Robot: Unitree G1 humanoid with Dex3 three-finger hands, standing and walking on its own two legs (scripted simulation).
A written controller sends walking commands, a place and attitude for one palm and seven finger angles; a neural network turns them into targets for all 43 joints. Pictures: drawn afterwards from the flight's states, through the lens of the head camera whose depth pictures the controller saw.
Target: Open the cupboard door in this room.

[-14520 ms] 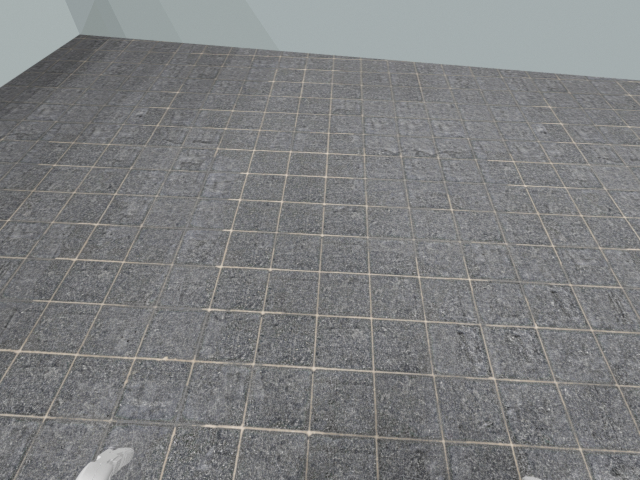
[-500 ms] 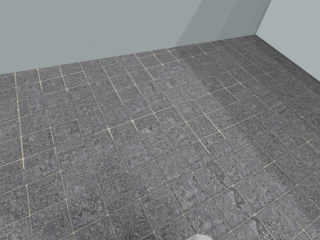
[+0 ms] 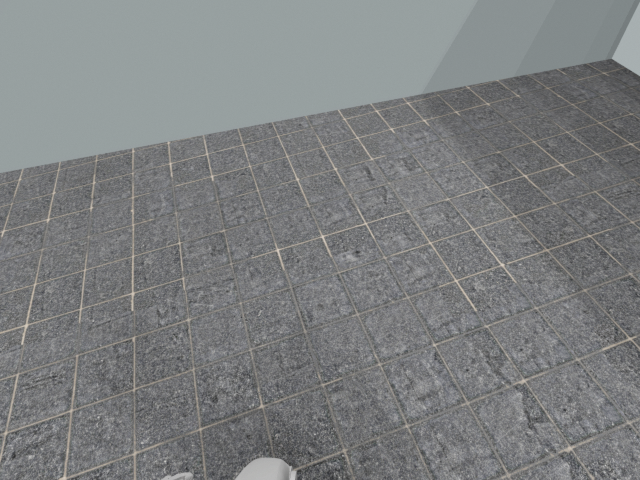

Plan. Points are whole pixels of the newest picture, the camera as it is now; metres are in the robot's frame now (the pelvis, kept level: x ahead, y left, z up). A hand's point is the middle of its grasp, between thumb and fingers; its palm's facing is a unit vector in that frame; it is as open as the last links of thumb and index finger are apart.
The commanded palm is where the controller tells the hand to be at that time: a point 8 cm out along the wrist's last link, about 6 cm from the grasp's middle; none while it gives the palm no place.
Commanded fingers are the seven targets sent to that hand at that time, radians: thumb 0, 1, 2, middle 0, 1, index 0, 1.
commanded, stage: turn or walk to find it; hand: left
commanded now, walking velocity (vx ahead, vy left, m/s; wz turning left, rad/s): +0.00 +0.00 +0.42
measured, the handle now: out of the picture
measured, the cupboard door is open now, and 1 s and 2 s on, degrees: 0 0 0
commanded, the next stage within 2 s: none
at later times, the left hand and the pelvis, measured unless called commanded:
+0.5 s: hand out of the picture -0.04 +0.27 -0.17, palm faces +0.27 -0.93 -0.25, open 7.4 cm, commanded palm none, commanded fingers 0.00 0.90 0.90 -0.20 -0.30 -0.20 -0.30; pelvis -0.04 +0.05 +0.00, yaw +12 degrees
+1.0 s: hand out of the picture -0.07 +0.19 -0.15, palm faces +0.43 -0.86 -0.28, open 7.4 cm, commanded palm none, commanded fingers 0.00 0.90 0.90 -0.20 -0.30 -0.20 -0.30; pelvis -0.07 -0.02 +0.00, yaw +26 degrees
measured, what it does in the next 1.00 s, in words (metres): steps on the spot, turning left: left foot, then right foot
